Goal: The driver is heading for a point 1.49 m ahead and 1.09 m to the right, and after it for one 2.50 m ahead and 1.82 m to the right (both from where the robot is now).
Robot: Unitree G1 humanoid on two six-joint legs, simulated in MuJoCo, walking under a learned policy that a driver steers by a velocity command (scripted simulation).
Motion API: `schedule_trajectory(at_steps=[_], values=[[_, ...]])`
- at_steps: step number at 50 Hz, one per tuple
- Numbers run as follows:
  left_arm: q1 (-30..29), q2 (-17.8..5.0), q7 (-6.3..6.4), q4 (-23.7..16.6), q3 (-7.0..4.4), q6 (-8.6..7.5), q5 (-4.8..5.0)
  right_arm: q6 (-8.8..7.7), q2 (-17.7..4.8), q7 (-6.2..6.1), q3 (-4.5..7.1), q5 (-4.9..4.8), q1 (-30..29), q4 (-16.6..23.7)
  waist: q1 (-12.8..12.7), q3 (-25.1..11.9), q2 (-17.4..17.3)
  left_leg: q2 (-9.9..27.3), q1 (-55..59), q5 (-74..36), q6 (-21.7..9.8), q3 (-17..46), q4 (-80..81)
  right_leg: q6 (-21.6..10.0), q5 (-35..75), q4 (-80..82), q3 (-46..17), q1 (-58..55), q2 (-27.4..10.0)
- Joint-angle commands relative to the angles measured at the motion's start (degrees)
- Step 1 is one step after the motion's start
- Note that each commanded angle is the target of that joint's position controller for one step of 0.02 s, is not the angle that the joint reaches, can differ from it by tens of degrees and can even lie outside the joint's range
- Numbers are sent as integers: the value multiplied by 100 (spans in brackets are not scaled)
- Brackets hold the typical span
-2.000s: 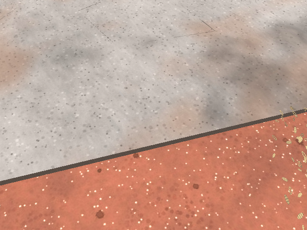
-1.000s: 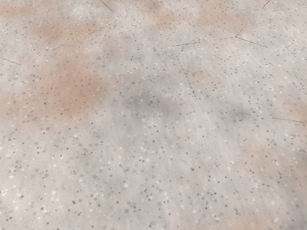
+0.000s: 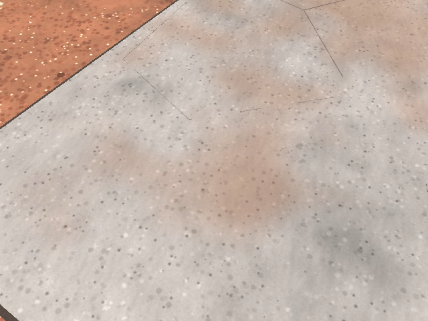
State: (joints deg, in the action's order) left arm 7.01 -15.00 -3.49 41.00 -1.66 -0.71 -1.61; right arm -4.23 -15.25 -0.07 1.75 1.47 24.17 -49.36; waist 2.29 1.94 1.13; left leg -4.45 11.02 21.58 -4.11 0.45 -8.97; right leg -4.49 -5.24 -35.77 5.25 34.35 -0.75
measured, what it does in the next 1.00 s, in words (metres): walks ahead, turning right: right foot, then left foot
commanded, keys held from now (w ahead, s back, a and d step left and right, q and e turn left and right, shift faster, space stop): w+e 1.00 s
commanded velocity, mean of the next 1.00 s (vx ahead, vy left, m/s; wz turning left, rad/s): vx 0.50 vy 0.00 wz -0.51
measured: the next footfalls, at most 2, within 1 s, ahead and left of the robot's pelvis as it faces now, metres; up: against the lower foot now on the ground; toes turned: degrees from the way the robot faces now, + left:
right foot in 0.04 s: +0.21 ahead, -0.08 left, +0.00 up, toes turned -4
left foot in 0.58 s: +0.53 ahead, +0.04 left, +0.00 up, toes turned -22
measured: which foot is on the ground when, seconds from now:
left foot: down 0.00-0.04, up 0.06-0.56, down 0.58-1.00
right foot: up 0.00-0.02, down 0.04-0.58, up 0.60-1.00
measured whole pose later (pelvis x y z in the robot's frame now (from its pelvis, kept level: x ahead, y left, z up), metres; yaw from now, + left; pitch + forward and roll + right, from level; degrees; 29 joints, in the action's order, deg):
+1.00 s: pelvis +0.54 -0.09 +0.01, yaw -34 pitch +2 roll +2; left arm 3.8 -15.8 -4.9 37.9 -2.2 0.6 -2.1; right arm -4.5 -15.3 0.0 2.3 1.2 24.1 -48.0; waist 4.1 2.1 2.4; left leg 0.1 2.3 18.1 -0.2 -12.6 -14.3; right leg -2.9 -4.6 -43.1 2.1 36.8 -3.1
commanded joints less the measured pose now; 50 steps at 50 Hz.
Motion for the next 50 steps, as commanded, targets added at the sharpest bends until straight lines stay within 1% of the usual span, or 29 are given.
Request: schedule_trajectory(at_steps=[1,2,3,4,5,6,7,8,9,12,15,18,21,23,25,27,28,29,30,31,32,33,34,35,36,39,43,46,50], values=[[683,-637,102,-113,-203,-117,9,-49,-1037,-97,226,86,-131,188,-549,-300,-625,1558,-367,-7059,-256,-241,-1826,-391,-485,181,225,-1398,567],[1532,-724,152,156,-267,-162,-36,-10,-1102,-114,239,71,-218,205,-958,-744,-502,1408,-742,-6765,-168,-445,-3129,-514,-355,566,172,-2441,658],[2287,-1147,224,290,-392,-177,-113,-28,-905,-124,161,52,-119,344,-1184,-1316,11,1148,-1868,-4914,-84,-627,-4883,-818,-974,678,-1149,-3758,-332],[2111,-1757,228,222,-543,-163,-115,-57,-363,-4,74,-45,363,560,-606,-1681,1489,-214,-4181,240,213,-435,-7053,-1807,-1056,1356,-4555,-5048,-1822],[1757,-1504,173,227,-530,-138,170,-97,-688,-1,94,81,-114,599,-662,-1566,796,16,-4777,380,126,500,-7454,-1798,-1158,1943,-5151,-4876,-1747],[1386,-1264,194,145,-483,-123,170,-161,-801,30,96,25,-535,735,-575,-833,357,360,-4989,-122,111,521,-7249,-1664,-912,1947,-4187,-4162,-1668],[1265,-1010,194,169,-419,-126,140,-209,-764,36,64,36,-743,781,-481,-466,-175,589,-4848,-391,121,431,-6805,-1504,-249,2025,-3593,-3519,-1449],[1186,-890,218,195,-380,-144,135,-168,-703,38,53,76,-827,807,-340,-238,-308,726,-4645,-416,181,413,-6460,-1363,231,2088,-3162,-3012,-1192],[1119,-772,240,235,-333,-162,147,-66,-652,49,31,134,-767,835,-179,-206,-241,809,-4365,-393,274,401,-6175,-1260,528,2193,-2812,-2626,-963],[1252,-904,240,295,-362,-270,168,163,-472,81,-31,173,-757,898,-82,-211,-46,887,-4259,-399,508,197,-5507,-1280,980,2375,-2326,-2200,-706],[1446,-980,264,325,-393,-265,177,196,-427,101,-67,155,-1483,1163,-255,39,43,955,-4620,-1146,701,54,-4556,-1147,679,2568,-2189,-2076,-496],[1728,-1005,270,366,-428,-241,198,178,-395,128,-96,118,-2091,1336,-531,19,153,864,-4707,-1935,768,28,-3629,-888,826,2394,-2173,-2404,-349],[2003,-1034,306,386,-452,-211,151,133,-406,147,-116,73,-2568,1492,-756,-37,203,704,-4761,-2106,759,18,-3071,-819,1283,2064,-2335,-2868,-381],[2063,-1067,336,360,-465,-191,101,87,-439,145,-125,46,-2784,1599,-823,-51,252,586,-4673,-1964,706,31,-2774,-800,1626,1815,-2510,-3094,-462],[1870,-1135,377,273,-485,-184,73,42,-551,126,-96,30,-2606,1605,-657,-94,330,489,-4145,-1674,594,143,-2358,-655,1730,1565,-2735,-3105,-550],[1515,-1224,373,173,-498,-207,62,-12,-765,53,-2,13,-1771,1367,-227,-353,360,261,-2846,-1232,420,103,-1950,-435,2167,942,-2812,-2795,-441],[1444,-1146,323,176,-466,-250,115,-88,-951,-18,77,57,-1078,1199,150,-731,52,460,-1796,-1325,248,254,-1587,-285,2115,-35,-2536,-2508,-95],[1464,-733,287,15,-342,-316,193,-129,-1376,-129,193,186,-137,1158,485,-1594,-617,1779,-495,-67,-72,1529,-1385,-138,803,-1586,-2010,-1889,230],[2121,-317,289,-175,-250,-297,304,-23,-1854,-158,315,229,-177,1171,59,-2057,-1905,3108,630,387,-742,4109,-789,49,-2759,-2937,-1268,-143,1069],[1999,-816,349,13,-286,-188,89,54,-1406,-125,295,139,-431,1166,-15,-1510,-1057,2995,77,1132,-813,4387,-723,-2,-2462,-3517,-1192,467,479],[1537,-911,299,23,-323,-153,33,57,-889,-98,170,91,-728,1225,5,-814,-407,2661,-660,898,-666,3411,-639,14,-1886,-3494,-1170,416,266],[1306,-808,238,-20,-308,-138,34,47,-661,-69,108,89,-927,1185,-84,-444,-301,2347,-1187,24,-532,2558,-520,68,-1550,-3275,-1105,284,101],[1209,-748,176,-36,-306,-89,-8,21,-591,-70,85,82,-919,1126,-134,-286,-555,2104,-1474,-642,-411,1930,-431,115,-1435,-3116,-1047,167,-36],[1248,-706,118,-21,-301,-18,-44,-15,-566,-70,80,51,-877,1051,-203,-213,-751,1926,-1678,-1089,-339,1478,-347,168,-1362,-3061,-992,44,-96],[1249,-657,82,-28,-291,33,-50,-70,-583,-48,92,15,-795,988,-232,-222,-809,1876,-1751,-1540,-342,1219,-312,196,-1278,-3063,-942,-14,-98],[861,-562,-2,-210,-259,96,-53,-175,-658,5,148,-47,-635,863,-263,-185,-721,1948,-1675,-2216,-467,674,-123,268,-892,-3005,-909,356,-177],[132,-461,-57,-469,-200,98,-45,-159,-684,17,188,-33,-424,686,-150,27,-630,1862,-1518,-2640,-472,-53,3,358,-183,-2279,-751,766,-250],[-415,-321,-129,-638,-113,59,-30,-144,-737,19,216,-36,-340,587,-25,154,-638,1761,-1511,-2703,-359,-559,-22,283,351,-1220,-458,442,-259],[-919,-332,-168,-858,-81,49,-69,-62,-904,-39,276,-29,-33,389,114,296,-617,1951,-998,-3260,-237,-887,-259,3,-94,-324,-21,142,-153]])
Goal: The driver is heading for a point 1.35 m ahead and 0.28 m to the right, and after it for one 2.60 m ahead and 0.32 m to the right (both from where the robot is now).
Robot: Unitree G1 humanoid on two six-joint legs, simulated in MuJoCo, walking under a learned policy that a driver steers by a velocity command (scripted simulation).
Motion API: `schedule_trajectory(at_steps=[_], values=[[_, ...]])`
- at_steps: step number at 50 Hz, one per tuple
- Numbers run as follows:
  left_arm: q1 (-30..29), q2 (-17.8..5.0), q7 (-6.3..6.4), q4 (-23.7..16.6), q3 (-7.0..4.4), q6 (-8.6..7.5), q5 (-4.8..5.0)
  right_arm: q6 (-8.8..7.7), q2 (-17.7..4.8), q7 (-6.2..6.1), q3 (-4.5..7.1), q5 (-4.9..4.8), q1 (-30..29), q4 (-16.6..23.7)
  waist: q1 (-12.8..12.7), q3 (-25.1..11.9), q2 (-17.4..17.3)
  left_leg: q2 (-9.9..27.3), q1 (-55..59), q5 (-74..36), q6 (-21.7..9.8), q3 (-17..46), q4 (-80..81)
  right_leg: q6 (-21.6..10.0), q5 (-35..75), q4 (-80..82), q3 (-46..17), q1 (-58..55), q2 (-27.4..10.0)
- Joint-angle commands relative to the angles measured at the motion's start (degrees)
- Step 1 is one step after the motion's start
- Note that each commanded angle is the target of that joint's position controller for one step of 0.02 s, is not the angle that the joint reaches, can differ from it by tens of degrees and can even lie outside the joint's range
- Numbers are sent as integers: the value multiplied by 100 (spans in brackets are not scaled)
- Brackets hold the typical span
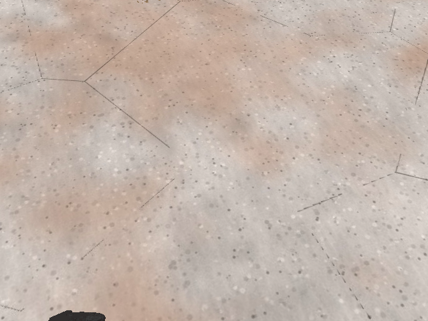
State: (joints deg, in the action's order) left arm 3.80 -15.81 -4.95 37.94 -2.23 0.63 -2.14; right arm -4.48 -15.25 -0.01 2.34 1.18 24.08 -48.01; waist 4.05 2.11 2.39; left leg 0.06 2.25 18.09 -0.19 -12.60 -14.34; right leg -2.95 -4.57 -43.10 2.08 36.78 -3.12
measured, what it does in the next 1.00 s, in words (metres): walks ahead, turning right: right foot, then left foot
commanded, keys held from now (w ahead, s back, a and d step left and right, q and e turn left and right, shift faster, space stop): w+e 0.50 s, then w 0.16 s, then no key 0.34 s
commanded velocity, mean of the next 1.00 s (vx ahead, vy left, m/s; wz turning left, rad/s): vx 0.42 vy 0.00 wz -0.42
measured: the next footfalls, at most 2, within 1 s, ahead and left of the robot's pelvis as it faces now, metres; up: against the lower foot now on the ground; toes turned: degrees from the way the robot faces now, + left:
right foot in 0.10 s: +0.21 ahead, -0.10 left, +0.00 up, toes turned -7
left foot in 0.62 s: +0.57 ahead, -0.01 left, +0.00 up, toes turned -23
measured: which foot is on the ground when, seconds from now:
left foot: down 0.00-0.12, up 0.14-0.60, down 0.62-1.00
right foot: up 0.00-0.08, down 0.10-0.64, up 0.66-1.00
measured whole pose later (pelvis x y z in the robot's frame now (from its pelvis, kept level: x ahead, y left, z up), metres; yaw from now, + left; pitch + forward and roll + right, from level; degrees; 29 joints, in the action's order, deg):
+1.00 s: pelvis +0.51 -0.09 +0.01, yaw -24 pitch +0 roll +1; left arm 8.6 -13.5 -0.7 45.9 -0.6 -0.5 -1.5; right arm -3.1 -13.0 0.5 0.8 0.5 19.5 -50.6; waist 2.9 3.6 2.1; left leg -2.8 -7.0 13.2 -2.9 -3.5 -19.9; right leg -0.9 -10.0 -38.0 -1.4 26.7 0.5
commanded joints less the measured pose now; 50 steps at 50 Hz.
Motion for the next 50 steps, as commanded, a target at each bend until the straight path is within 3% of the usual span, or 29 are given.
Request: schedule_trajectory(at_steps=[1,3,4,5,6,7,8,9,10,11,13,15,20,25,28,29,30,31,32,33,34,35,36,38,40,45,48,50], values=[[-597,-276,-4,-573,-35,-84,-34,1,-953,-63,226,8,19,209,-85,246,-754,1523,31,-3507,-582,299,38,-254,-424,567,409,-268,195],[-194,-378,73,-492,-97,-94,-73,81,-1141,-102,261,19,68,135,-311,-100,-859,1542,254,-5442,-507,52,-1005,-502,-1052,763,634,-992,612],[450,-484,128,-314,-167,-137,-93,131,-1211,-113,269,6,66,132,-599,-499,-814,1510,151,-5824,-479,-43,-1994,-661,-1158,989,644,-1751,866],[1468,-684,212,20,-284,-184,-144,155,-1187,-116,251,-1,-6,209,-1067,-1082,-522,1376,-599,-5023,-329,-157,-3408,-862,-988,1349,356,-3171,865],[1940,-1353,313,64,-476,-175,-150,132,-655,-38,115,-55,165,566,-1071,-1814,564,908,-2701,-1761,-49,-156,-5374,-1411,-2057,1583,-1992,-5076,-734],[1883,-1714,349,-92,-566,-129,77,93,-689,18,136,21,-205,904,-1012,-2236,972,-97,-4183,1362,174,764,-6708,-1985,-1357,2497,-4769,-5670,-1751],[1901,-1569,400,14,-552,-91,147,72,-880,36,170,50,-867,1042,-1154,-1562,226,239,-4786,833,122,1420,-6778,-1868,-615,2559,-3920,-5393,-1525],[1680,-1272,451,116,-475,-108,167,9,-731,44,99,-15,-884,1035,-898,-848,32,480,-4693,329,88,1390,-6338,-1728,118,2545,-3108,-4572,-1373],[1448,-996,472,139,-393,-142,160,2,-686,33,87,5,-768,934,-599,-444,-210,658,-4296,164,80,1390,-5747,-1461,746,2613,-2553,-3813,-1022],[1240,-855,484,132,-340,-181,192,82,-678,31,87,99,-654,910,-365,-293,-164,727,-3901,177,134,1418,-5436,-1344,1140,2692,-2209,-3263,-745],[1113,-745,450,103,-291,-285,201,272,-637,69,85,198,-448,826,-187,-412,-79,698,-3452,151,234,1349,-5160,-1334,1540,2820,-1894,-2812,-487],[1284,-847,432,206,-327,-348,198,351,-528,99,68,180,-632,875,-199,-357,-83,659,-3540,-157,310,1279,-4777,-1341,1360,2973,-1792,-2623,-342],[1880,-883,439,405,-355,-365,206,341,-456,121,28,145,-1847,1210,-619,-8,68,554,-4124,-1279,381,1311,-3421,-1161,817,3089,-1970,-2893,-216],[2336,-986,502,521,-388,-360,151,231,-465,165,-28,69,-2673,1481,-933,9,111,230,-4003,-1559,288,1327,-2388,-1058,1521,2633,-2244,-3466,-321],[2152,-1015,558,528,-371,-378,136,163,-563,146,1,59,-2306,1402,-703,-34,216,84,-3003,-1339,41,1317,-1785,-780,1881,2392,-2323,-3408,-451],[2064,-1038,555,541,-364,-398,128,141,-651,107,48,64,-1924,1276,-530,-141,233,-58,-2378,-1101,-71,1238,-1663,-675,2440,2094,-2288,-3319,-422],[2012,-1028,536,587,-345,-420,144,93,-741,49,110,86,-1257,1053,-196,-433,49,-187,-1530,-1073,-202,1125,-1331,-556,2942,1311,-2066,-3269,-191],[2028,-878,501,591,-292,-458,164,20,-969,-24,188,150,-513,903,149,-942,-225,303,-386,-864,-419,1564,-1211,-422,2413,120,-1765,-2799,142],[2324,-387,495,428,-164,-497,257,3,-1431,-110,276,262,215,908,236,-1768,-1045,1783,936,229,-820,3548,-980,-237,207,-1657,-1233,-1738,658],[2835,-482,491,434,-183,-477,239,89,-1670,-59,375,146,116,741,-141,-1934,-2163,2481,1170,387,-1391,5930,-103,-135,-2498,-2629,-922,-569,1248],[2525,-725,538,615,-209,-397,86,128,-1094,-16,271,45,-470,874,-290,-899,-972,2342,330,307,-1407,5374,-105,-140,-2133,-3022,-1107,-200,834],[2040,-669,501,598,-193,-380,56,98,-696,14,170,-5,-780,899,-272,-367,-374,2050,-352,-832,-1361,4353,-176,-99,-1812,-2894,-1070,-352,713],[1874,-546,485,577,-170,-359,72,68,-499,25,103,16,-914,836,-388,-184,-293,1768,-730,-2171,-1214,3550,-181,-59,-1708,-2607,-1012,-529,571],[1871,-455,451,618,-153,-248,8,-40,-424,31,47,-26,-810,620,-507,-222,-661,1416,-1020,-4458,-1076,2532,-268,68,-1724,-2229,-878,-909,522],[1919,-382,435,643,-142,-200,24,-142,-507,68,51,-59,-688,462,-589,-470,-839,1315,-909,-5628,-1115,2113,-320,154,-1543,-2023,-829,-999,679],[1238,-87,391,588,40,-144,44,-13,-521,35,2,-62,-804,248,-542,-516,-984,944,-1106,-5559,-964,1302,-263,278,-718,-279,-296,-1383,492],[878,-88,433,610,99,-138,68,70,-583,36,19,-66,-488,36,-329,-559,-1022,984,-1013,-5183,-926,1366,-448,245,-381,440,-111,-1768,463],[826,-121,480,667,108,-171,70,116,-596,20,25,-84,-451,-53,-328,-462,-943,1090,-1009,-4672,-903,1548,-629,137,-350,891,-110,-1991,444]])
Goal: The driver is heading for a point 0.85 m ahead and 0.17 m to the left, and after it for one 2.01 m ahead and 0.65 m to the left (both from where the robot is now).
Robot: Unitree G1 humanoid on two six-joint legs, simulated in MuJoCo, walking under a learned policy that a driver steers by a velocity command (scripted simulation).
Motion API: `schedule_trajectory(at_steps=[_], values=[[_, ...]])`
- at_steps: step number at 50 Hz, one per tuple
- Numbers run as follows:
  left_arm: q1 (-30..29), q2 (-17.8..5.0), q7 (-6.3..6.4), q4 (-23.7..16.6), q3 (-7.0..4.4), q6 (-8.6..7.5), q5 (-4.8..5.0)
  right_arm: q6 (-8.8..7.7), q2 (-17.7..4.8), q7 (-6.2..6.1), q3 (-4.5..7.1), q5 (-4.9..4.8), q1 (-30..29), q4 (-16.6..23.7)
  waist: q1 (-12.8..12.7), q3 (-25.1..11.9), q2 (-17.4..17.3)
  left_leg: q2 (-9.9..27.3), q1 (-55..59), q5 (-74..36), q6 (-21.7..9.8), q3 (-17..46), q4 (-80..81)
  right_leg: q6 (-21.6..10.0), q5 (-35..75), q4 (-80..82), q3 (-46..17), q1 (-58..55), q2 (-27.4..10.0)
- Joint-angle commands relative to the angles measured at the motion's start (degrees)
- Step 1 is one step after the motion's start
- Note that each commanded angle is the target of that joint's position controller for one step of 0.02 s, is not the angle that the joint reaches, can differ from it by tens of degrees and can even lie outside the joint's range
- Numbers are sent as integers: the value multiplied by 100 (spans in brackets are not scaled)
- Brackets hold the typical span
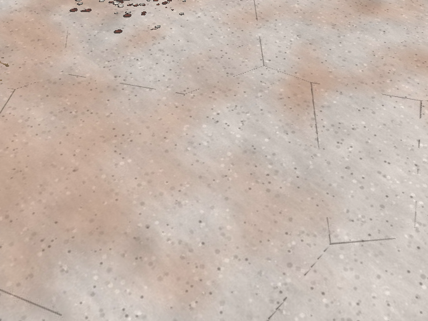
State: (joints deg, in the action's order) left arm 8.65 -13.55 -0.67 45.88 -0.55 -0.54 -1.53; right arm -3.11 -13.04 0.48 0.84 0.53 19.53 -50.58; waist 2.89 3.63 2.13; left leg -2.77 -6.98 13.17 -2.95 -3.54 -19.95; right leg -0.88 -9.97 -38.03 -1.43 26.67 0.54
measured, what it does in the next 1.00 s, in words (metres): walks ahead: right foot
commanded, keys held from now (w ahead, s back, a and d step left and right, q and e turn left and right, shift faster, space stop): no key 0.52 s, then w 0.48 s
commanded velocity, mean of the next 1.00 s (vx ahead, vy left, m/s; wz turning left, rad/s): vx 0.17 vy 0.00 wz -0.02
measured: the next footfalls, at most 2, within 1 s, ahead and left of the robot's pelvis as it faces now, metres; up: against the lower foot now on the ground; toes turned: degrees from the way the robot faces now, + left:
right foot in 0.06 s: +0.13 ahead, -0.10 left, +0.00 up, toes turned +1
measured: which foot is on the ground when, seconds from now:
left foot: down 0.00-0.86, up 0.88-1.00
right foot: up 0.00-0.04, down 0.06-1.00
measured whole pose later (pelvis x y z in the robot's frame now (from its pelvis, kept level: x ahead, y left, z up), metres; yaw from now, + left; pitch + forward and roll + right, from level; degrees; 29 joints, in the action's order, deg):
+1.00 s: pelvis +0.17 -0.06 +0.00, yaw +1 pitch -1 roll +0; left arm 18.7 -11.7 0.0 59.6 -3.0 -4.3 -1.0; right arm -2.9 -12.4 0.8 2.5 1.8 18.8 -60.7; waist 0.1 1.4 -1.9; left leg 2.3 -21.1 19.1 -4.5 -0.8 -61.9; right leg -4.9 -14.7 -23.9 4.4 8.7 3.5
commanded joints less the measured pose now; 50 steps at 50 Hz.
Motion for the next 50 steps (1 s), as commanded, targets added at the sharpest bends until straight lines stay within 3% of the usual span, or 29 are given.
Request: schedule_trajectory(at_steps=[1,2,3,4,5,6,8,10,13,16,26,28,30,31,33,34,35,36,39,41,42,43,44,45,46,47,48,50], values=[[407,-330,78,-67,-53,-86,-6,4,-806,-47,171,-45,-64,181,-298,-552,-821,1355,-165,-3755,-551,689,-235,-146,392,837,247,-1248,73],[502,-362,109,6,-52,-137,-38,17,-764,-66,156,-54,-44,145,-377,-525,-622,1248,-314,-3112,-385,719,-453,-226,894,1444,113,-1681,0],[668,-622,157,74,-98,-196,-74,7,-647,-81,121,2,147,142,-350,-708,-186,1054,-556,-2068,-169,659,-733,-308,2197,1564,-476,-2294,-579],[738,-945,194,79,-151,-198,-52,26,-368,-89,53,26,735,119,-38,-1018,602,666,-902,270,-25,399,-1077,-703,4025,1260,-1327,-2893,-1565],[674,-718,218,116,-117,-120,115,172,-279,-152,13,-62,919,-117,-179,-1247,766,352,-696,1385,34,238,-1257,-1327,3615,1387,-1661,-2574,-1847],[520,-532,219,98,-61,-88,123,274,-456,-196,54,-30,658,-138,-217,-910,589,296,-688,1460,77,273,-1238,-1351,2813,1646,-1768,-2164,-1699],[30,-394,243,100,9,-34,66,372,-410,-187,50,2,375,-172,-51,-617,545,326,-309,850,113,316,-714,-947,1567,1895,-1371,-1545,-1222],[-78,-442,269,206,-17,-9,96,386,-398,-173,20,66,357,-297,-16,-347,448,491,-110,211,153,479,-218,-533,588,1918,-998,-1266,-785],[256,-452,264,487,-62,-51,137,334,-421,-193,18,30,299,-527,-200,-220,-162,660,-314,-119,158,605,-68,-455,1157,1719,-778,-1728,-589],[329,-441,272,719,-87,-88,135,307,-400,-238,18,1,183,-666,-225,-391,-217,708,-206,-357,149,632,50,-484,1886,1544,-702,-2076,-593],[445,-343,307,1350,-97,-5,134,357,-280,-298,-25,25,110,-1104,-244,-124,-250,781,-114,-240,83,663,155,-397,1225,1779,-646,-1892,-502],[557,-405,294,1459,-134,37,129,359,-312,-281,-5,60,239,-1189,-247,-120,-237,643,-184,958,-31,594,90,-471,-551,1808,-600,-1753,-316],[586,-517,253,1463,-208,93,103,361,-354,-248,14,95,237,-1125,-236,276,-291,637,-529,2216,-265,767,33,-631,-2336,1765,-668,-1167,-217],[534,-477,224,1426,-212,86,104,341,-350,-233,13,86,318,-1105,-188,520,-315,714,-617,2592,-381,945,105,-687,-2677,1715,-742,-820,-220],[209,-243,153,1259,-173,-8,103,261,-444,-235,49,51,712,-1177,30,736,-661,1126,-183,2873,-664,1666,570,-632,-2305,1149,-533,-55,-26],[-46,-108,107,1126,-149,-81,79,215,-613,-248,116,41,966,-1271,140,756,-1028,1560,251,2901,-865,2262,1049,-505,-1614,524,-51,357,198],[-210,-110,67,1010,-146,-146,2,175,-780,-260,198,55,916,-1303,107,918,-1199,2009,452,2648,-1037,2616,1302,-419,-1089,76,385,666,165],[-294,-239,44,927,-184,-205,-38,133,-771,-247,225,73,912,-1298,110,939,-1067,2193,476,2290,-1138,2711,1323,-407,-1114,-199,360,801,-21],[-175,-285,-30,812,-245,-341,48,20,-640,-200,248,105,825,-1308,-76,868,-939,2016,692,854,-1003,2129,1017,-397,-1318,-84,399,653,-155],[377,-134,-62,942,-258,-388,106,-4,-646,-175,269,55,535,-1239,-422,694,-881,1646,-33,158,-760,1481,587,-412,-726,654,706,-729,99],[1076,-147,-48,1191,-316,-395,124,-22,-626,-153,260,39,346,-1175,-751,468,-721,1346,-731,-430,-587,1103,43,-456,-571,1016,748,-2019,339],[1971,-473,16,1446,-457,-417,73,-76,-516,-118,217,35,230,-1095,-1154,50,-115,949,-1548,-935,-370,587,-1245,-621,-832,1360,-8,-3371,-66],[2836,-1165,91,1562,-624,-419,8,-110,-108,-67,105,-16,237,-808,-1348,-522,1423,148,-2705,513,-25,-191,-3381,-1172,-2200,2448,-2611,-4240,-1666],[2846,-963,89,1685,-545,-338,36,-90,-431,-53,215,112,-39,-709,-1195,-437,1075,46,-3124,1783,-135,347,-4535,-1488,-2129,2924,-3786,-3747,-2182],[2060,-811,90,1458,-480,-315,30,-66,-377,-23,224,135,-260,-623,-780,84,325,467,-3365,1368,-264,586,-4943,-1424,-2187,2771,-3110,-3201,-2109],[1538,-592,67,1286,-417,-348,40,-93,-243,29,191,111,-335,-641,-609,290,-68,663,-3247,802,-294,632,-4839,-1311,-1753,2865,-2518,-2684,-1862],[1275,-473,71,1216,-360,-386,50,-101,-153,58,194,96,-281,-662,-403,347,-143,792,-2999,475,-279,602,-4578,-1157,-1301,2990,-2012,-2353,-1619],[1292,-258,108,1283,-258,-465,64,-11,-122,101,206,168,-93,-724,-225,235,22,827,-2695,190,-140,447,-4298,-1024,-273,3073,-1312,-2215,-1297]])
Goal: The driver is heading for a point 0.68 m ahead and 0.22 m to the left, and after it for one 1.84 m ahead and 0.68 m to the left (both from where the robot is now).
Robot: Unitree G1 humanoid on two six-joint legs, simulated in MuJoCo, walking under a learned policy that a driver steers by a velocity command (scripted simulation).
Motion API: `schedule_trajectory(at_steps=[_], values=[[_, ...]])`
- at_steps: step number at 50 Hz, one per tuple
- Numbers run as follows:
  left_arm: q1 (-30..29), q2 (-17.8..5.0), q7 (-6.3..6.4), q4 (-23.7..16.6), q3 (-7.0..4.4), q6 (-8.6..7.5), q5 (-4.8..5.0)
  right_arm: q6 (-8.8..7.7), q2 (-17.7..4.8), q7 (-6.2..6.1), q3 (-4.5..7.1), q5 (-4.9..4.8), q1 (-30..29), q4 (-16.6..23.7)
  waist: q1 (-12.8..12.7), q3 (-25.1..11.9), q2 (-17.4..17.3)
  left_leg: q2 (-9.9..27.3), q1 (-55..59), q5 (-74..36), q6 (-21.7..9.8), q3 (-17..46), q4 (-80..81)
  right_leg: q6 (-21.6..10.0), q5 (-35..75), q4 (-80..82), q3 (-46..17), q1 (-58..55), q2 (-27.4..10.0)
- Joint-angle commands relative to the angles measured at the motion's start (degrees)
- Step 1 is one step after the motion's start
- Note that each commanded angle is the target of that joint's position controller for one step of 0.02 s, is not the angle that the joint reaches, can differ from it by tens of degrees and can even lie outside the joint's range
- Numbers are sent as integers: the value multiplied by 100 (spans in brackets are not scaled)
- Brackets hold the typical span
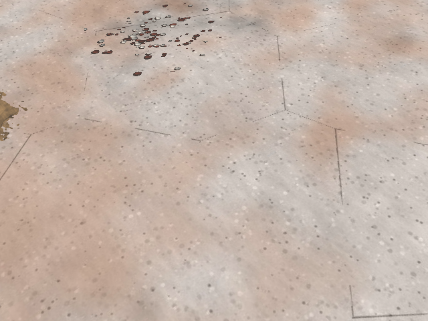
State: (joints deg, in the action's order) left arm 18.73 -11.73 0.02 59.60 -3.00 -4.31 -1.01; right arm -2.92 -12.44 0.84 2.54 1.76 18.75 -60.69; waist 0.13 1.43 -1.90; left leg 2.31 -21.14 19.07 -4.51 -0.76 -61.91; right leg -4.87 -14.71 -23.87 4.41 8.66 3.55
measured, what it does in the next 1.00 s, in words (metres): walks ahead: left foot, then right foot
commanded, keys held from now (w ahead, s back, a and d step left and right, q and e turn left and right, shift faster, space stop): w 0.48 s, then w+q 0.52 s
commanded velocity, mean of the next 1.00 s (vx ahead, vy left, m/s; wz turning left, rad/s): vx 0.48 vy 0.00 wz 0.19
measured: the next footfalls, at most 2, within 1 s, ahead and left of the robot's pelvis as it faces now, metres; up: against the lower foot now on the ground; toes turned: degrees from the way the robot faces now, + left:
left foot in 0.34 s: +0.36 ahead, +0.10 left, +0.00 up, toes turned +4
right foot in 0.90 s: +0.67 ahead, -0.07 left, +0.00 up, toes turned +9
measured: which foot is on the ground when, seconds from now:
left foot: up 0.00-0.32, down 0.34-0.90, up 0.92-1.00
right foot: down 0.00-0.36, up 0.38-0.88, down 0.90-1.00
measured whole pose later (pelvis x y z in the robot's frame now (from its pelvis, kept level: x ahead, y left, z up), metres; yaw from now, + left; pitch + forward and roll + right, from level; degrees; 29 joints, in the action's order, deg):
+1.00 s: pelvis +0.54 +0.00 -0.01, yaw +13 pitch +1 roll +0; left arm 4.1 -11.9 0.4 48.2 -2.5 -4.7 -2.3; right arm -3.0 -14.2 -0.1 4.7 0.4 21.0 -55.3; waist 3.5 3.0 -1.6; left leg -2.4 -17.3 22.8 -5.2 2.5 -62.3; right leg -2.4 -9.8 -29.8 4.5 21.2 -0.3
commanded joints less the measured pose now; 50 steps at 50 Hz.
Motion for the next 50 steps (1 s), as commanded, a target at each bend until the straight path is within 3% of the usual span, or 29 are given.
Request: schedule_trajectory(at_steps=[1,4,7,12,15,16,17,18,19,20,21,22,24,25,29,33,39,42,43,44,45,46,47,48,49,50], values=[[449,-446,58,-15,4,-123,14,11,-219,82,56,42,-62,321,70,427,463,293,-1338,-495,68,79,-14,-638,694,1652,-1695,-492,-1554],[788,-522,78,127,33,-168,20,91,-231,102,71,18,-719,581,22,541,474,295,-1785,-853,221,-112,486,-703,1559,1722,-1289,-655,-1495],[875,-458,73,160,82,-166,14,86,-145,119,23,-24,-1574,928,-106,685,538,190,-1712,-1338,305,-316,1546,-689,2114,1756,-924,-544,-1333],[1082,-540,114,281,73,-184,9,69,-178,95,8,-71,-2200,1242,-201,718,590,-20,-1175,-1717,69,-495,2681,-642,2932,1679,-747,-923,-1500],[874,-679,148,279,33,-178,-30,0,-353,15,110,-60,-1653,1148,129,357,608,-321,-389,-1193,-236,-579,2927,-488,4922,738,-548,-1387,-1578],[821,-735,149,282,12,-155,-51,-38,-459,-28,179,-59,-1009,947,391,2,607,-495,268,-1013,-342,-620,3062,-417,5481,-83,-471,-1440,-1517],[748,-745,136,264,10,-125,-36,-88,-578,-78,264,-24,-48,622,780,-484,466,-523,1420,-1166,-465,-614,3422,-313,5173,-1258,-310,-1064,-1315],[823,-544,104,128,72,-121,7,-124,-1019,-138,394,117,901,430,1034,-1125,-3,632,2832,-318,-735,673,3555,-232,3306,-2965,-144,84,-1027],[1509,63,17,69,150,-101,191,-103,-1443,-95,487,165,1015,434,605,-1681,-1254,2200,4028,368,-1578,3751,4383,-5,-1272,-5131,-75,2099,145],[1004,-510,28,54,7,-80,52,-53,-1195,-35,441,-56,430,497,502,-1278,-321,1929,3458,938,-1416,3985,4844,-142,-1141,-5510,-854,2573,-133],[473,-568,4,-141,-30,-102,36,-65,-866,-23,341,-110,-207,621,289,-469,-124,1791,2594,843,-1228,3004,4947,-172,-548,-5316,-801,2731,-430],[224,-475,-10,-190,-17,-128,23,-118,-552,-3,255,-91,-452,634,174,-108,167,1551,1930,118,-1084,2395,5135,-166,-201,-4999,-775,2544,-624],[322,-262,-54,-156,-3,-4,-103,-203,-216,-49,133,-90,-436,482,-143,52,35,1116,1207,-835,-787,1498,5288,-64,-33,-4466,-743,1988,-843],[332,-201,-79,-167,-5,54,-133,-243,-202,-60,110,-91,-251,391,-183,44,-19,1029,1103,-1219,-792,1354,5301,0,-23,-4299,-675,1866,-857],[-467,-219,-117,-525,-1,169,-163,-283,-504,-90,140,-126,254,253,-147,287,-4,840,1063,-1543,-935,1119,5519,341,408,-3433,-429,2423,-972],[-1505,-277,-123,-934,16,170,-80,-236,-503,-91,128,-124,655,241,125,451,-62,686,1338,-1842,-868,1091,5535,608,1135,-2122,-322,2756,-895],[-2463,-345,-114,-1411,52,102,1,-173,-590,-129,179,-64,1113,245,456,338,-251,715,2103,-2817,-847,1277,4908,615,1254,-1229,-324,2752,-640],[-2218,-518,-95,-1507,10,3,38,-141,-754,-180,260,-29,850,374,218,239,-351,786,2105,-3255,-661,1450,4453,459,799,-724,-412,2009,-520],[-1783,-610,-66,-1412,-34,-40,37,-144,-838,-175,294,-38,680,438,12,77,-361,725,1934,-3635,-556,1441,4080,378,605,-513,-359,1319,-385],[-992,-749,-12,-1179,-111,-108,6,-157,-856,-142,308,-72,565,481,-337,-325,-111,453,1705,-3846,-429,1252,3184,257,727,-134,-300,254,-303],[-63,-1119,71,-1033,-227,-186,-134,-186,-660,-106,269,-137,499,631,-682,-1030,361,55,933,-2931,-297,961,1770,9,241,7,-1070,-1122,-1112],[426,-1718,111,-1096,-359,-164,-295,-181,-11,-112,147,-351,954,876,-555,-1920,1554,-771,-867,301,-58,329,-76,-497,-298,292,-3373,-2815,-2822],[126,-1514,96,-1108,-344,-44,-193,-125,-461,-140,236,-246,1043,865,-371,-1982,1555,-645,-1494,1140,-130,463,-882,-758,-851,864,-4535,-2465,-2994],[-404,-974,83,-1237,-214,-13,-154,-65,-602,-134,283,-160,760,823,-178,-1066,824,-262,-1664,622,-161,541,-1088,-636,-1233,927,-3693,-1652,-2749],[-699,-632,62,-1254,-127,-37,-113,-52,-508,-70,268,-117,417,864,-141,-490,430,-53,-1570,175,-126,512,-879,-514,-757,1057,-2813,-912,-2426],[-746,-518,69,-1216,-92,-66,-113,-16,-412,-19,272,-70,272,904,-59,-247,556,83,-1414,-30,-90,485,-669,-364,-177,1182,-2179,-496,-2179]])
Keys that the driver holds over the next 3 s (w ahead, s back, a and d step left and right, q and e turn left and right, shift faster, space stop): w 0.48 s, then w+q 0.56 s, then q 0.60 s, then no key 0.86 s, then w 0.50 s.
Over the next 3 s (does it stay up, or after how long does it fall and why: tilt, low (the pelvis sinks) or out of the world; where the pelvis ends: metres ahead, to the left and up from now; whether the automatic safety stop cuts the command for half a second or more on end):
stays up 0.83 0.10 0.01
